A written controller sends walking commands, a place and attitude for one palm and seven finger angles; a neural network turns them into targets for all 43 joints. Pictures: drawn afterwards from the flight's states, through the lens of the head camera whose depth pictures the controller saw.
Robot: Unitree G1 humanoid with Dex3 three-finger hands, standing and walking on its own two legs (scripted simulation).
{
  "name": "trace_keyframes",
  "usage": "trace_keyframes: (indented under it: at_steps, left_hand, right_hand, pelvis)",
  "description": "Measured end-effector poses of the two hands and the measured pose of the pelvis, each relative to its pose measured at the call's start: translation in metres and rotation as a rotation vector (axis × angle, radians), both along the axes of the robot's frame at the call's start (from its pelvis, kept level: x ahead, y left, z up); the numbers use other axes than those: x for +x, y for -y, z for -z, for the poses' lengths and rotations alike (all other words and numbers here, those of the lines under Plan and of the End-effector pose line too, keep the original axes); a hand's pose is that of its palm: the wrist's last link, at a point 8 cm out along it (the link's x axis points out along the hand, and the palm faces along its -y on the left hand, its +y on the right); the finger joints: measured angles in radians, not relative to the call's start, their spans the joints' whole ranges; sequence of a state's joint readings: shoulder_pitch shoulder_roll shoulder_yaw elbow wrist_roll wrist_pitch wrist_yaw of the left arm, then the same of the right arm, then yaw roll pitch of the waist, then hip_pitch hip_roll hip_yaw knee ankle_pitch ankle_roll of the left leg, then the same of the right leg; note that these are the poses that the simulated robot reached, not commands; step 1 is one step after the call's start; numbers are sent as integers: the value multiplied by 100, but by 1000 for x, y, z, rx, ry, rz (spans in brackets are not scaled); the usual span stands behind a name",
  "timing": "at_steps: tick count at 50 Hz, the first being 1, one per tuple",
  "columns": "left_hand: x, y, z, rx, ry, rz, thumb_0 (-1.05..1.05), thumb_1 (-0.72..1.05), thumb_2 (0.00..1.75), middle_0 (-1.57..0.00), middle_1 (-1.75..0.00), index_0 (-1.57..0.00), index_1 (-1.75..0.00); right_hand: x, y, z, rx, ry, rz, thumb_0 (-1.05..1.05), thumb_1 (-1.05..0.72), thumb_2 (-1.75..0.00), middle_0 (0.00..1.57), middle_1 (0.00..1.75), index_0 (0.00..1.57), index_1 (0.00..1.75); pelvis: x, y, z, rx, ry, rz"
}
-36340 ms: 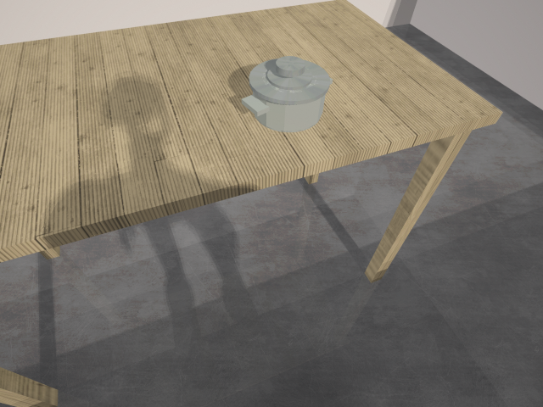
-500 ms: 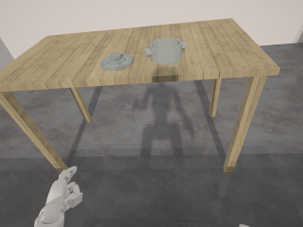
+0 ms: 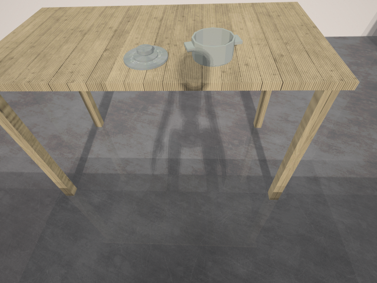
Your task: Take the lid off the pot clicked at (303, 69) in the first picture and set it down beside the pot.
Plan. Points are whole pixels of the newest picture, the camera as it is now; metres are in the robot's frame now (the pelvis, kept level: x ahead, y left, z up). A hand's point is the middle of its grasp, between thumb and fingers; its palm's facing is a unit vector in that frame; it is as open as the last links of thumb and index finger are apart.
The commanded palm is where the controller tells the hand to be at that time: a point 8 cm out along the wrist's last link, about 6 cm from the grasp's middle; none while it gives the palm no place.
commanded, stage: stop stepping back and stand still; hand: left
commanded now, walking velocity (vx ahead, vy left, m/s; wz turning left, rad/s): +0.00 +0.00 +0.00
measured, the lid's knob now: (144, 49) +0.81 +0.18 +0.09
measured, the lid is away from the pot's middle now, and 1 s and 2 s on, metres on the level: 0.24 0.24 0.24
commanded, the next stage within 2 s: let the arm hang, fingers relaxed in 0.28 s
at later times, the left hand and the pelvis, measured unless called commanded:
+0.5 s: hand out of the picture +0.00 +0.16 -0.18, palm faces +0.03 -0.99 -0.15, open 7.4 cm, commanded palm none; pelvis +0.02 +0.01 +0.00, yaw -1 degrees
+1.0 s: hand out of the picture +0.02 +0.17 -0.18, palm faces +0.03 -0.98 -0.18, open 7.4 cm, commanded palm none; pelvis +0.04 +0.01 +0.00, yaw -1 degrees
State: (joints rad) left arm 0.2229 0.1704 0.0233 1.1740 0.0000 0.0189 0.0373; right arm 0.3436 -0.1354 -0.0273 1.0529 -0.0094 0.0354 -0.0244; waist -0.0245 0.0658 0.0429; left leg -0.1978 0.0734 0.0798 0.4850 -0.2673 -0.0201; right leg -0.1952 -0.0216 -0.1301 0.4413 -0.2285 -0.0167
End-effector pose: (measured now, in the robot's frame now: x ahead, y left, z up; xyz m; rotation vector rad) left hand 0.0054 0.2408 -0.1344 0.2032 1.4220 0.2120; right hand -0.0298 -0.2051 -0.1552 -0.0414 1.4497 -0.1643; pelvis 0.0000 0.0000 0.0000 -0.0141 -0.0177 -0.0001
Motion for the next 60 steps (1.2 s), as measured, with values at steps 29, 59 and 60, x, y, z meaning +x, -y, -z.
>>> trace_keyframes:
  at_steps: [29,59,60]
  left_hand:
    - [-7,32,15,-115,-69,-22,1,92,89,-20,-30,-20,-30]
    - [17,26,14,-94,-51,-21,1,92,89,-20,-30,-20,-30]
    - [17,26,14,-95,-51,-20,1,92,89,-20,-30,-20,-30]
  right_hand:
    - [3,-18,-6,-20,-39,41,1,-91,-90,20,30,20,30]
    - [31,-13,-7,-30,-25,29,1,-91,-90,20,30,20,30]
    - [31,-13,-7,-30,-26,29,1,-91,-90,20,30,20,30]
  pelvis:
    - [20,-11,-1,3,-10,17]
    - [40,-8,-1,2,-13,14]
    - [40,-8,-1,2,-13,14]
